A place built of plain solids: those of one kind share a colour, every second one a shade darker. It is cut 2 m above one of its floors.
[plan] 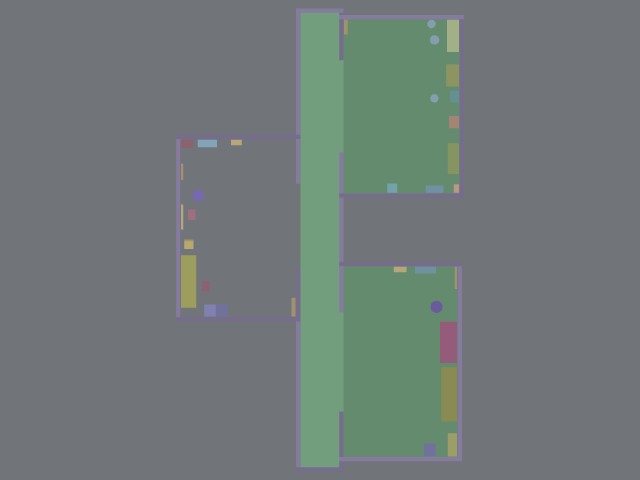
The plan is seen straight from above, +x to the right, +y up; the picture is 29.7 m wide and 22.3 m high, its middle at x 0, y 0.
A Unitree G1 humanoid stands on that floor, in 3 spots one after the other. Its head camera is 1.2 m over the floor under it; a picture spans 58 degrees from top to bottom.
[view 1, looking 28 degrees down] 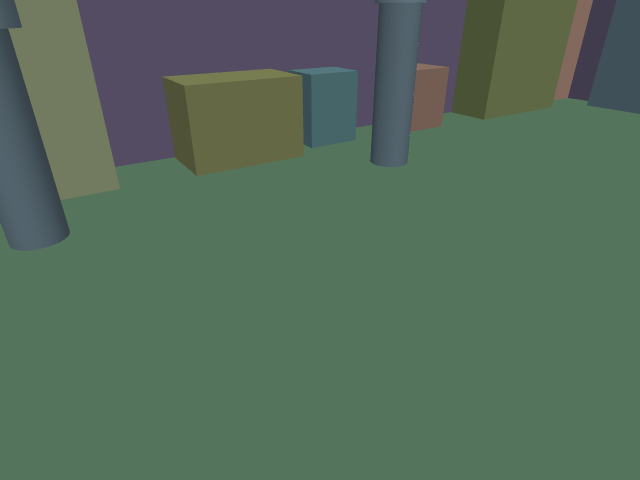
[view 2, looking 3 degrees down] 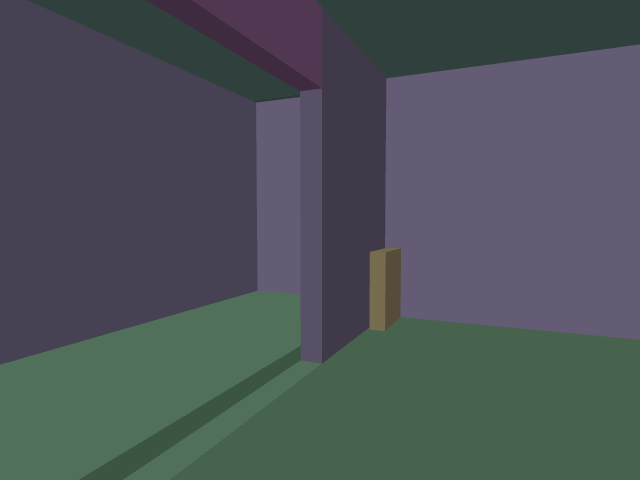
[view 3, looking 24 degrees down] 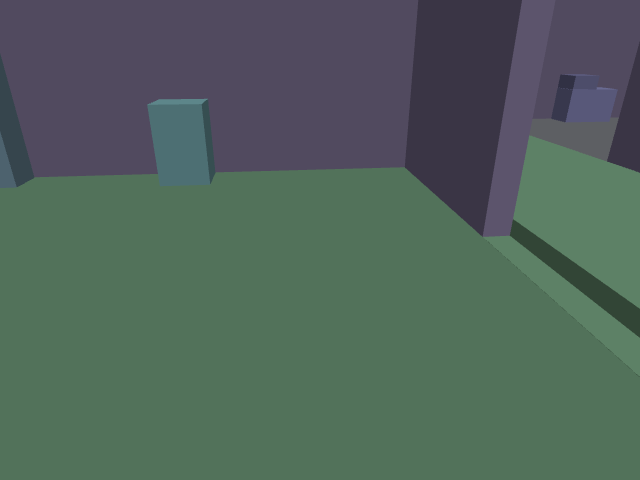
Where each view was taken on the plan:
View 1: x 2.50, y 9.14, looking -33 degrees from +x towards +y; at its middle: floor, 2.56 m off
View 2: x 2.50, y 5.15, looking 114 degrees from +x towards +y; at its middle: wall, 3.52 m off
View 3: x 2.50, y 6.70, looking -96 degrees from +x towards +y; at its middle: floor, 2.95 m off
